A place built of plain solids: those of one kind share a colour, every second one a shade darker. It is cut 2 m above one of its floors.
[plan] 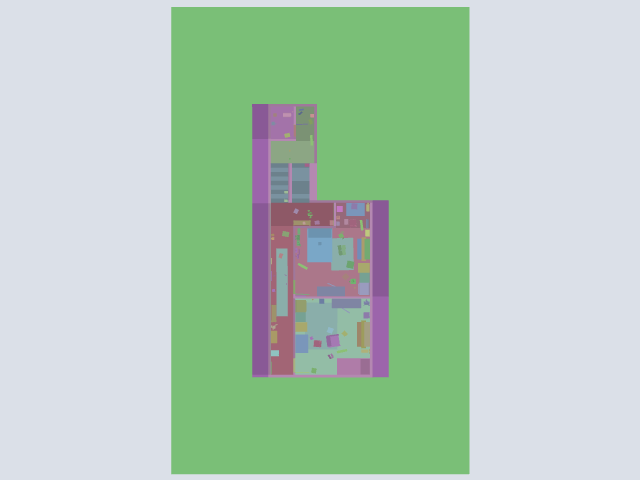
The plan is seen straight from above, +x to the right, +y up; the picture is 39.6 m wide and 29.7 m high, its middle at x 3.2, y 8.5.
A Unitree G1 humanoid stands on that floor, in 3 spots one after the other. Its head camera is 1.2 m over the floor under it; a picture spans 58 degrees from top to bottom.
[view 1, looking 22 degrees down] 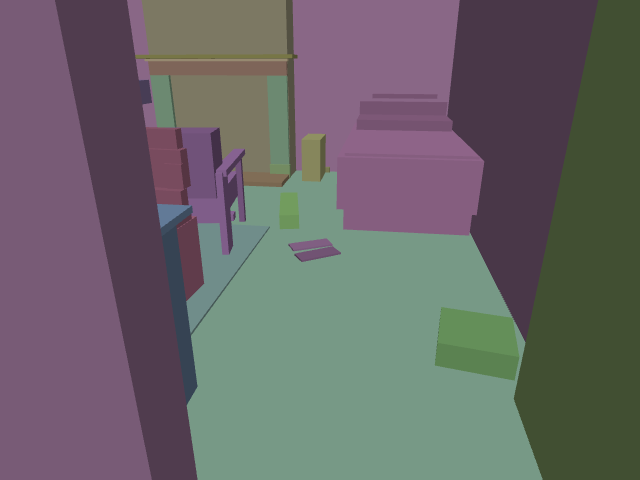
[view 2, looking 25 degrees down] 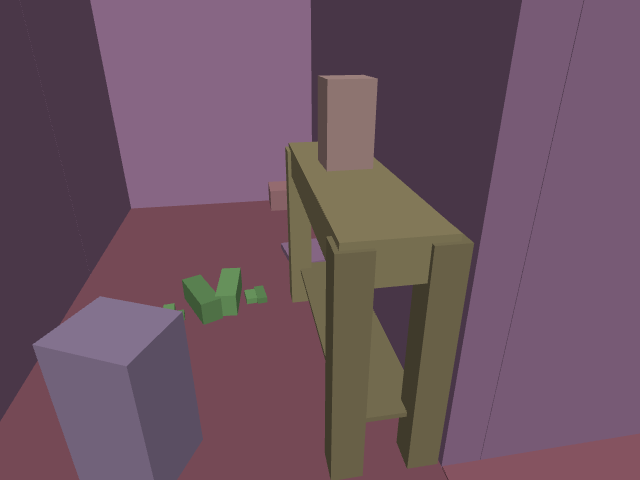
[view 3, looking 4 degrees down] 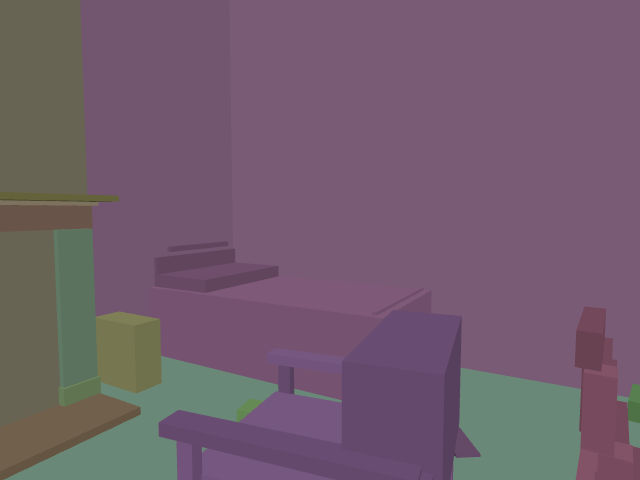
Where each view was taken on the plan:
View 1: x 1.12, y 0.88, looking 8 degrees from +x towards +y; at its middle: socks_floor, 3.17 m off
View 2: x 0.70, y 9.90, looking -10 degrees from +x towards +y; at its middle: console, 1.24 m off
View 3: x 3.33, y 3.52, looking -60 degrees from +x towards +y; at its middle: wall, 3.90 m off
